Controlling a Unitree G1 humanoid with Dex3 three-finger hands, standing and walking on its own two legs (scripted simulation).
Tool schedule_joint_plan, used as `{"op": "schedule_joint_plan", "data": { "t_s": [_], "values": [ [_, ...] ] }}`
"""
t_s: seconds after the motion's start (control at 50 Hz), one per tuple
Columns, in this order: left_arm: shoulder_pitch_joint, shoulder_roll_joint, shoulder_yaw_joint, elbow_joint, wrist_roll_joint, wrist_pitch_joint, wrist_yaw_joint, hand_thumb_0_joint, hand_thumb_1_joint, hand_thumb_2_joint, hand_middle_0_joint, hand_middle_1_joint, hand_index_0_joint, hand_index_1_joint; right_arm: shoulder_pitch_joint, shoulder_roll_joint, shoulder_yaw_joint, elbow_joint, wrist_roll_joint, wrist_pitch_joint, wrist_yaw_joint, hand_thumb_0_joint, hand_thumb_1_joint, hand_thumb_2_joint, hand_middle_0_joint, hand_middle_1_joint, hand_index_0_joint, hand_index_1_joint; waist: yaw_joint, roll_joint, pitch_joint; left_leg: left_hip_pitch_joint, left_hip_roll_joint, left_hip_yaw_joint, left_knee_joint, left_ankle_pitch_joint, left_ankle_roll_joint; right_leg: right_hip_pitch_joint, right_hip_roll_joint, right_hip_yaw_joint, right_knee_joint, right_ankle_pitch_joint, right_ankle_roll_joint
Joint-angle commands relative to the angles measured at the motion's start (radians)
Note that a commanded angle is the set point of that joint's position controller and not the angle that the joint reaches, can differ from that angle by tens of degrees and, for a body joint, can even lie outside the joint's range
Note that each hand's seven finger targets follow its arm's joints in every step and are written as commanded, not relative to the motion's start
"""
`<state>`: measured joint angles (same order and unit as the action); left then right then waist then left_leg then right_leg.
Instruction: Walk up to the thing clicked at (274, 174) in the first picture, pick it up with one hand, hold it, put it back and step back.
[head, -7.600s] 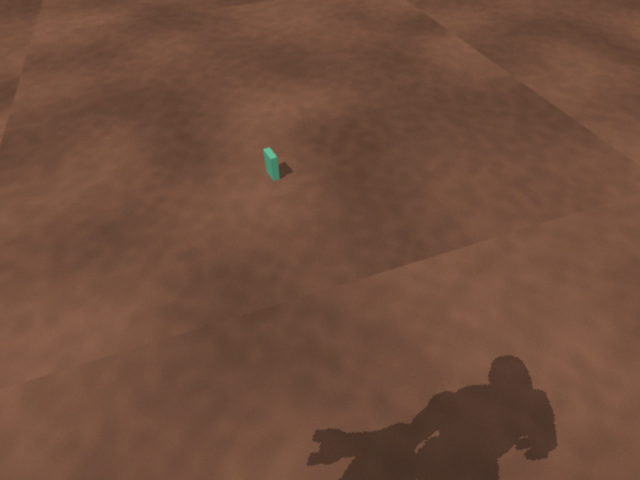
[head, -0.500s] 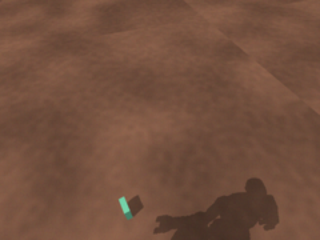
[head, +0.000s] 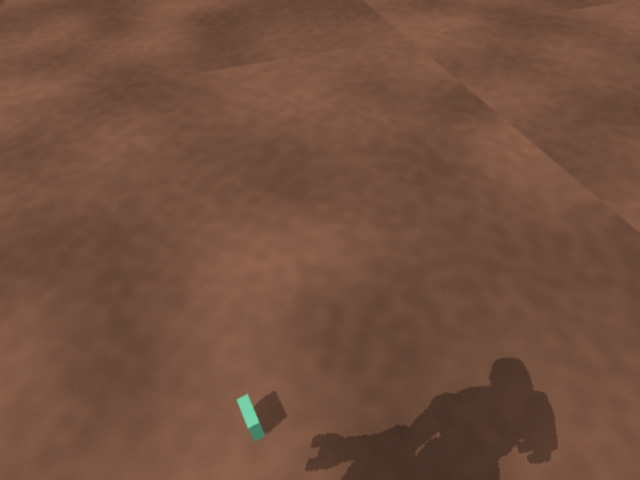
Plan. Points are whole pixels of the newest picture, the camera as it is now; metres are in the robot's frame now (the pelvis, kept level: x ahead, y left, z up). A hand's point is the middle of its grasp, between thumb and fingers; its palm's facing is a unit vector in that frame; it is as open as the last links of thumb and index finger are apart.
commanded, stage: stand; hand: left
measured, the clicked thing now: (251, 418) +0.42 +0.23 -0.72
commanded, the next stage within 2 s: go down in 0.20 s
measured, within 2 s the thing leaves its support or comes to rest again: neither
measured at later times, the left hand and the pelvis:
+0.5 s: hand out of the picture +0.14 +0.25 -0.16, palm faces +0.04 -0.94 -0.33, open 9.8 cm; pelvis -0.02 +0.00 -0.01, yaw +0 degrees
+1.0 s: hand out of the picture +0.15 +0.27 -0.19, palm faces +0.07 -0.94 -0.35, open 16.8 cm; pelvis +0.00 +0.01 -0.07, yaw -1 degrees
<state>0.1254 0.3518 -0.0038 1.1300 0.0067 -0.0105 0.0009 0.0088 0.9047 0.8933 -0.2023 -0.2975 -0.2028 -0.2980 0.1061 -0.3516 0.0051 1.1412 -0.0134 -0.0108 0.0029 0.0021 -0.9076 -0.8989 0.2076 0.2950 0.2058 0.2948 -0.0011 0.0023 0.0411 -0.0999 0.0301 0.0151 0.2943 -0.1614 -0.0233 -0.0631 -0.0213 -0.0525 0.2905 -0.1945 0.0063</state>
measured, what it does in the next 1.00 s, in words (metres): lowers itself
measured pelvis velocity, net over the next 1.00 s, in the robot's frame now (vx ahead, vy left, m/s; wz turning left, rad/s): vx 0.00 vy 0.01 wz -0.01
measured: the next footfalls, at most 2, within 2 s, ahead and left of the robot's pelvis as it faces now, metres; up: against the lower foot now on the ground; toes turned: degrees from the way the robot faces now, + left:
none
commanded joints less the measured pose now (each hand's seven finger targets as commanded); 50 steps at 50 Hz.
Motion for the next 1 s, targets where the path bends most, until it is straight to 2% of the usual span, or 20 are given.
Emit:
{"op": "schedule_joint_plan", "data": {
  "t_s": [0.0, 0.26, 0.28, 0.3, 0.32, 0.34, 0.36, 0.38, 0.4, 0.44, 0.48, 0.5, 0.6, 0.7, 0.78, 0.8, 0.82, 0.88, 0.9, 0.98],
  "values": [
    [-0.041, 0.218, 0.045, -0.061, 0.002, -0.021, 0.01, 0.0, 0.899, 0.9, -0.2, -0.3, -0.2, -0.3, -0.034, -0.205, -0.038, -0.064, 0.004, -0.018, -0.012, 0.0, -0.9, -0.9, 0.2, 0.3, 0.2, 0.3, 0.0, -0.005, -0.07, 0.021, 0.113, -0.089, -0.019, 0.195, 0.036, -0.004, -0.127, 0.093, -0.037, 0.181, -0.025],
    [-0.037, 0.216, 0.044, -0.057, 0.0, -0.019, 0.009, 0.0, 0.899, 0.9, -0.2, -0.3, -0.2, -0.3, -0.03, -0.205, -0.035, -0.058, 0.005, -0.017, -0.012, 0.0, -0.9, -0.9, 0.2, 0.3, 0.2, 0.3, 0.001, -0.003, -0.039, -0.001, 0.11, -0.095, -0.038, 0.145, 0.034, -0.016, -0.125, 0.099, -0.051, 0.121, -0.026],
    [-0.029, 0.211, 0.043, -0.057, 0.002, -0.019, 0.008, 0.0, 0.819, 0.82, -0.231, -0.22, -0.169, -0.22, -0.033, -0.211, -0.037, -0.06, 0.005, -0.017, -0.012, 0.0, -0.911, -0.899, 0.205, 0.295, 0.202, 0.295, 0.002, 0.006, -0.046, 0.003, 0.11, -0.094, -0.038, 0.136, 0.036, -0.019, -0.122, 0.096, -0.053, 0.114, -0.023],
    [-0.38, 0.033, 0.037, -0.408, -0.051, -0.113, 0.023, 0.0, 0.739, 0.74, -0.151, -0.14, -0.094, -0.14, -0.019, -0.045, -0.002, -0.352, 0.076, -0.067, -0.033, 0.0, -0.896, -0.905, 0.2, 0.301, 0.2, 0.301, -0.122, 0.057, 0.032, -0.105, -0.042, 0.044, 0.032, -0.032, 0.034, -0.249, 0.005, 0.038, 0.009, 0.046, -0.019],
    [-0.476, 0.098, 0.066, -0.357, -0.045, -0.104, 0.029, 0.0, 0.659, 0.66, -0.11, -0.06, -0.099, -0.06, 0.037, -0.074, -0.008, -0.296, 0.074, -0.066, -0.042, 0.0, -0.897, -0.907, 0.2, 0.301, 0.2, 0.301, -0.086, 0.007, -0.019, -0.098, -0.04, 0.036, 0.049, -0.041, 0.038, -0.194, 0.004, 0.024, 0.02, 0.03, -0.015],
    [-0.318, 0.214, 0.134, -0.222, -0.023, -0.073, 0.034, 0.0, 0.579, 0.58, -0.122, -0.045, -0.107, -0.053, 0.079, -0.11, -0.027, -0.294, 0.077, -0.055, -0.052, 0.0, -0.909, -0.911, 0.2, 0.301, 0.2, 0.301, -0.058, -0.01, -0.014, -0.122, -0.036, 0.035, 0.061, -0.041, 0.038, -0.187, 0.013, 0.013, 0.032, 0.007, -0.019],
    [-0.23, 0.222, 0.158, -0.09, -0.004, -0.044, 0.023, 0.0, 0.499, 0.5, -0.117, -0.036, -0.103, -0.044, 0.099, -0.112, -0.041, -0.304, 0.07, -0.048, -0.052, 0.0, -0.911, -0.91, 0.2, 0.301, 0.2, 0.301, -0.05, -0.052, -0.04, -0.157, -0.038, 0.028, 0.106, -0.024, 0.041, -0.209, 0.017, 0.011, 0.066, 0.011, -0.021],
    [-0.298, 0.228, 0.162, -0.103, 0.011, -0.037, 0.01, 0.0, 0.419, 0.42, -0.126, -0.04, -0.117, -0.041, 0.101, -0.103, -0.045, -0.335, 0.067, -0.048, -0.053, 0.0, -0.909, -0.908, 0.2, 0.301, 0.2, 0.301, -0.043, -0.06, -0.065, -0.182, -0.034, 0.022, 0.144, -0.004, 0.043, -0.238, 0.018, 0.009, 0.108, 0.031, -0.023],
    [-0.334, 0.225, 0.173, -0.136, 0.031, -0.048, 0.0, 0.0, 0.339, 0.34, -0.135, -0.056, -0.12, -0.065, 0.11, -0.103, -0.064, -0.36, 0.051, -0.055, -0.054, 0.0, -0.895, -0.905, 0.2, 0.301, 0.2, 0.301, -0.036, -0.057, -0.15, -0.175, -0.034, 0.02, 0.179, 0.019, 0.042, -0.231, 0.015, 0.016, 0.151, 0.067, -0.021],
    [-0.147, 0.222, 0.232, -0.07, 0.064, -0.023, -0.01, 0.0, 0.179, 0.18, -0.149, -0.089, -0.141, -0.09, 0.159, -0.096, -0.085, -0.391, 0.035, -0.057, -0.044, 0.0, -0.853, -0.893, 0.2, 0.301, 0.2, 0.301, 0.016, -0.001, -0.241, -0.235, -0.045, 0.016, 0.247, 0.068, 0.033, -0.237, 0.013, 0.019, 0.229, 0.097, -0.029],
    [-0.112, 0.214, 0.248, -0.146, 0.067, -0.002, -0.011, 0.0, 0.019, 0.117, -0.155, -0.085, -0.144, -0.088, 0.153, -0.087, -0.085, -0.453, 0.037, -0.059, -0.039, 0.0, -0.83, -0.885, 0.2, 0.301, 0.2, 0.301, 0.029, 0.046, -0.28, -0.236, -0.05, 0.016, 0.261, 0.088, 0.024, -0.232, 0.018, 0.019, 0.254, 0.099, -0.034],
    [-0.097, 0.192, 0.242, -0.17, 0.064, 0.015, -0.01, 0.0, -0.041, 0.109, -0.157, -0.082, -0.144, -0.089, 0.152, -0.081, -0.088, -0.471, 0.04, -0.059, -0.041, 0.0, -0.816, -0.881, 0.2, 0.301, 0.2, 0.301, 0.023, 0.038, -0.273, -0.246, -0.05, 0.014, 0.261, 0.083, 0.025, -0.245, 0.018, 0.02, 0.249, 0.092, -0.034],
    [-0.097, 0.203, 0.261, -0.321, 0.06, 0.1, -0.011, 0.0, -0.362, 0.061, -0.182, -0.061, -0.151, -0.084, 0.11, -0.07, -0.083, -0.561, 0.047, -0.069, -0.042, 0.0, -0.756, -0.864, 0.201, 0.301, 0.201, 0.301, 0.003, 0.019, -0.236, -0.322, -0.035, 0.003, 0.322, 0.048, 0.025, -0.339, 0.027, 0.007, 0.308, 0.038, -0.03],
    [-0.064, 0.182, 0.271, -0.474, 0.045, 0.132, -0.015, 0.0, -0.516, 0.019, -0.191, -0.067, -0.162, -0.09, 0.142, -0.059, -0.086, -0.598, 0.042, -0.095, -0.049, 0.0, -0.748, -0.862, 0.201, 0.301, 0.201, 0.301, -0.016, 0.024, -0.281, -0.376, -0.025, 0.0, 0.412, 0.006, 0.028, -0.421, 0.026, 0.011, 0.395, 0.002, -0.024],
    [-0.013, 0.17, 0.274, -0.575, 0.04, 0.153, -0.02, 0.0, -0.541, 0.015, -0.197, -0.08, -0.169, -0.102, 0.162, -0.057, -0.091, -0.618, 0.039, -0.12, -0.059, 0.0, -0.747, -0.862, 0.201, 0.301, 0.201, 0.301, -0.03, 0.042, -0.322, -0.397, -0.014, -0.011, 0.478, 0.02, 0.026, -0.484, 0.028, 0.01, 0.468, 0.014, -0.022],
    [-0.031, 0.188, 0.281, -0.657, 0.04, 0.156, -0.018, 0.0, -0.534, 0.011, -0.199, -0.06, -0.165, -0.088, 0.147, -0.056, -0.09, -0.636, 0.039, -0.126, -0.064, 0.0, -0.74, -0.861, 0.201, 0.301, 0.201, 0.301, -0.019, 0.058, -0.341, -0.399, -0.015, -0.013, 0.49, 0.033, 0.026, -0.487, 0.025, 0.01, 0.479, 0.026, -0.022],
    [0.012, 0.174, 0.276, -0.637, 0.038, 0.167, -0.018, 0.0, -0.532, 0.006, -0.196, -0.064, -0.165, -0.089, 0.154, -0.056, -0.089, -0.637, 0.038, -0.13, -0.066, 0.0, -0.745, -0.862, 0.201, 0.301, 0.201, 0.301, -0.031, 0.045, -0.333, -0.415, -0.015, -0.014, 0.505, 0.028, 0.027, -0.494, 0.025, 0.01, 0.487, 0.024, -0.02],
    [0.047, 0.182, 0.284, -0.73, 0.034, 0.198, -0.02, 0.0, -0.554, 0.021, -0.19, -0.051, -0.153, -0.083, 0.142, -0.053, -0.086, -0.658, 0.038, -0.143, -0.073, 0.0, -0.752, -0.863, 0.201, 0.301, 0.201, 0.301, -0.024, 0.077, -0.335, -0.437, -0.007, -0.029, 0.52, 0.017, 0.022, -0.532, 0.028, 0.002, 0.519, -0.004, -0.024],
    [0.081, 0.175, 0.286, -0.702, 0.034, 0.211, -0.02, 0.0, -0.537, 0.038, -0.186, -0.055, -0.149, -0.087, 0.145, -0.055, -0.086, -0.651, 0.037, -0.144, -0.076, 0.0, -0.747, -0.862, 0.201, 0.301, 0.201, 0.301, -0.028, 0.062, -0.31, -0.457, -0.007, -0.031, 0.524, -0.005, 0.022, -0.546, 0.031, -0.001, 0.524, -0.024, -0.022],
    [0.121, 0.173, 0.29, -0.806, 0.027, 0.251, -0.021, 0.0, -0.528, 0.032, -0.185, -0.06, -0.152, -0.088, 0.144, -0.047, -0.081, -0.676, 0.033, -0.16, -0.091, 0.0, -0.75, -0.863, 0.201, 0.301, 0.201, 0.301, -0.038, 0.061, -0.351, -0.466, -0.004, -0.034, 0.577, 0.049, 0.028, -0.558, 0.028, -0.001, 0.557, 0.023, -0.018]
  ]
}}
